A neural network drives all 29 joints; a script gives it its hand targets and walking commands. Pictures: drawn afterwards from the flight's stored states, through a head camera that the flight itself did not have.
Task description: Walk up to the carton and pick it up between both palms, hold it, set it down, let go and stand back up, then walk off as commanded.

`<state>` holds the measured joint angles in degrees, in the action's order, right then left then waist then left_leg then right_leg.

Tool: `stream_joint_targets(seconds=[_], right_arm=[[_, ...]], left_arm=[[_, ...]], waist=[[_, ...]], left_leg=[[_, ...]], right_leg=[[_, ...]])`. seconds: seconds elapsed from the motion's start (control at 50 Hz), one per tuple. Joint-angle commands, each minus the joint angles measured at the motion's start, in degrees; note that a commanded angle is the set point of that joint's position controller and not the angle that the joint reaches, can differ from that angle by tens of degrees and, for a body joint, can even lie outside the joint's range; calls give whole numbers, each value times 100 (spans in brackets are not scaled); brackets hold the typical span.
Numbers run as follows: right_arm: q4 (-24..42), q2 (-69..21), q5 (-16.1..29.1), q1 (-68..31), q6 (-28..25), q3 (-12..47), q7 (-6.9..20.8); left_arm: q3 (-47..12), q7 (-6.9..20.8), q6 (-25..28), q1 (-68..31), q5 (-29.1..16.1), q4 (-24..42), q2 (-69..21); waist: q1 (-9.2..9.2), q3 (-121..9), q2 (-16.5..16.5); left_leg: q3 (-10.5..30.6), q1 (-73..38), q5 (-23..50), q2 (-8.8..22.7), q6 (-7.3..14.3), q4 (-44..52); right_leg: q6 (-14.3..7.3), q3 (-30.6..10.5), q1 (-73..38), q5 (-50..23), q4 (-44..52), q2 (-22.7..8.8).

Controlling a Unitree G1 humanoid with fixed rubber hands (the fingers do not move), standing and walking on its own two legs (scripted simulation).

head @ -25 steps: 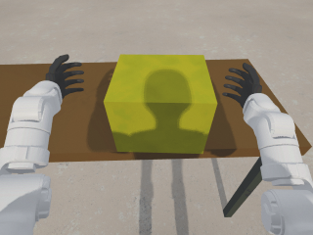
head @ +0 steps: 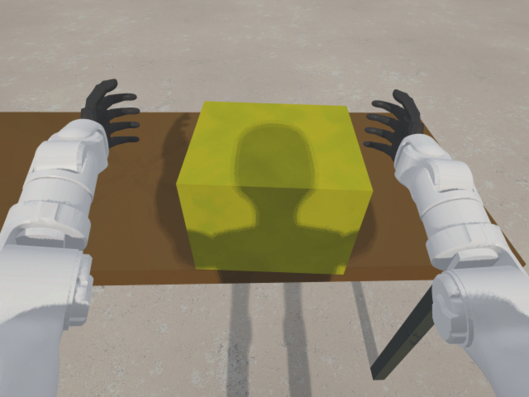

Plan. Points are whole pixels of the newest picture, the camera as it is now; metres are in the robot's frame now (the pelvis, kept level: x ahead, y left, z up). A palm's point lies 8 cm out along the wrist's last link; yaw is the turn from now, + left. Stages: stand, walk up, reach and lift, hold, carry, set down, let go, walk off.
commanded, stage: reach and lift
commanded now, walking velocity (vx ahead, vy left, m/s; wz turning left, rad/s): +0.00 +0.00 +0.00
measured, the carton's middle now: (272, 186) +0.45 -0.03 +0.09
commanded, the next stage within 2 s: none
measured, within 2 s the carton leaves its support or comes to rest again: neither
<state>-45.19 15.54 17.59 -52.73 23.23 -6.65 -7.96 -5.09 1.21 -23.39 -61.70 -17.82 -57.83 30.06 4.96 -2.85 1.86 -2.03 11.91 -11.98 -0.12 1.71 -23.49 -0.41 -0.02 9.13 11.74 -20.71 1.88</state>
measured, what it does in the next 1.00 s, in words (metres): stands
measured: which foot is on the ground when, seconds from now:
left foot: down 0.00-1.00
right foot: down 0.00-1.00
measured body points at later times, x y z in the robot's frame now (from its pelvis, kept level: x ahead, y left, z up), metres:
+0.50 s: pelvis +0.00 +0.00 +0.00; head +0.01 +0.00 +0.45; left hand +0.46 +0.18 +0.15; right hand +0.42 -0.23 +0.15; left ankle +0.00 +0.10 -0.74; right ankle -0.01 -0.11 -0.74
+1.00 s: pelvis +0.01 +0.01 +0.00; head +0.04 +0.03 +0.45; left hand +0.48 +0.19 +0.14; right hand +0.44 -0.21 +0.13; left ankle +0.00 +0.10 -0.75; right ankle -0.01 -0.11 -0.74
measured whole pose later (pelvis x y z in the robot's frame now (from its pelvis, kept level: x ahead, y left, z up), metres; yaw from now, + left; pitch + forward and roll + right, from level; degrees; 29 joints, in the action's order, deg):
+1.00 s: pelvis +0.01 +0.01 +0.00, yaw +0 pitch +7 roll -1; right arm -57.1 12.1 17.6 -49.9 6.0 -1.8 -9.4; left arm -5.2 0.7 -4.2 -56.8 -17.8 -66.5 21.5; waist 5.0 -5.4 1.1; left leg -2.1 18.0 -12.4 -0.1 1.7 -23.6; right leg -0.4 0.0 15.2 11.3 -20.4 1.9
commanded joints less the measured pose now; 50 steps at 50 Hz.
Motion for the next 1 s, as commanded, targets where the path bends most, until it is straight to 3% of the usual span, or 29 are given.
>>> stream_joint_targets(seconds=[0.0, 0.06, 0.14, 0.22, 0.28, 0.34, 0.38, 0.44, 0.52, 0.62, 0.66, 0.7, 0.72, 0.8, 0.82, 0.84, 0.92, 0.96, 0.98], right_arm=[[65, 1508, 155, -3269, -633, -57, 32], [225, 1385, 120, -3234, -816, -71, 34], [832, 1221, 106, -3031, -1257, -172, 59], [1032, 1156, -8, -2780, -1599, -262, 90], [537, 1112, -120, -2719, -1671, -163, 113], [302, 950, -143, -2570, -1673, 118, 102], [-162, 863, -185, -2654, -1598, 206, 81], [-347, 644, -210, -2708, -1608, 334, 38], [-105, 380, -257, -2921, -1797, 348, -49], [487, 317, -234, -2943, -2118, 233, -66], [649, 361, -172, -2813, -2217, 245, -43], [456, 504, -181, -2693, -2238, 190, -60], [451, 560, -122, -2682, -2290, 195, -65], [-179, 548, -33, -2371, -2218, 283, -74], [-382, 551, -28, -2370, -2207, 249, -82], [-449, 444, 6, -2375, -2165, 337, -80], [-480, 227, -13, -2372, -2066, 368, -103], [-239, 14, -75, -2388, -2023, 433, -145], [-105, -49, -130, -2445, -2016, 350, -179]], left_arm=[[56, 128, 652, -3450, -268, 546, 716], [103, 173, 817, -3287, -241, 588, 686], [-44, 117, 1190, -3215, -363, 1403, 548], [-88, 16, 1534, -3120, -392, 1681, 404], [33, -9, 1731, -3054, -309, 1075, 470], [186, 24, 1867, -2747, -184, 496, 502], [310, 52, 1938, -2778, -66, -146, 514], [390, 105, 2111, -2724, 33, -711, 490], [287, 71, 2528, -2941, -92, -641, 389], [-73, -72, 2990, -3342, -366, 94, 191], [-82, -136, 3051, -3296, -337, 477, 166], [51, -143, 2982, -3185, -166, 442, 222], [30, -174, 2935, -3106, -72, 671, 112], [148, -109, 2522, -2692, 253, 738, -184], [136, -98, 2407, -2638, 345, 749, -348], [274, -71, 2293, -2567, 420, 709, -352], [429, 38, 1948, -2298, 657, 709, -694], [638, 103, 1842, -2171, 774, 610, -721], [729, 129, 1853, -2236, 811, 639, -723]], waist=[[479, -2715, -726], [395, -2848, -719], [431, -3995, -930], [405, -4745, -1087], [335, -4428, -923], [210, -3856, -462], [162, -3347, -215], [95, -2924, 8], [157, -3214, 268], [272, -4655, -170], [220, -5049, -447], [253, -4980, -632], [235, -5136, -876], [207, -4227, -1189], [284, -3963, -1291], [187, -3671, -1215], [193, -3206, -1005], [81, -3051, -753], [113, -3190, -648]], left_leg=[[422, -1483, 2382, 148, -492, -97], [404, -1423, 2408, 137, -499, -177], [414, -1786, 3066, 142, -626, -468], [481, -2055, 3496, 183, -705, -671], [450, -1709, 3200, 152, -623, -645], [337, -1230, 2632, 103, -439, -477], [297, -778, 1904, 77, -278, -294], [220, -269, 1342, 53, -105, -71], [214, 101, 1145, 66, 6, 54], [268, -229, 1782, 56, -142, -277], [279, -606, 2388, 67, -265, -455], [314, -861, 2779, 84, -372, -581], [339, -1209, 3176, 114, -473, -645], [425, -1846, 3851, 255, -676, -808], [458, -2001, 3910, 274, -740, -773], [450, -1902, 3918, 274, -730, -767], [441, -1873, 3798, 253, -709, -676], [363, -1549, 3528, 166, -621, -617], [327, -1365, 3316, 138, -558, -588]], right_leg=[[118, 118, 231, -3076, 244, -148], [147, 126, 253, -3002, 242, -134], [175, 230, 431, -3250, 101, -73], [186, 321, 902, -3040, 42, -14], [217, 283, 986, -2838, 19, -44], [270, 197, 582, -2978, -11, -105], [293, 103, 436, -2747, 0, -160], [327, -18, 134, -2774, -36, -261], [389, -49, -34, -3035, -185, -307], [332, -6, 283, -3428, -424, -332], [305, 20, 401, -3705, -463, -305], [296, 37, 539, -3768, -420, -272], [279, 86, 738, -3826, -391, -215], [218, 179, 1161, -3143, -73, -91], [210, 230, 1276, -2943, 4, -75], [215, 218, 1174, -2867, 70, -70], [252, 244, 930, -2855, 165, -62], [290, 194, 500, -3093, 158, -95], [319, 141, 357, -3238, 127, -139]])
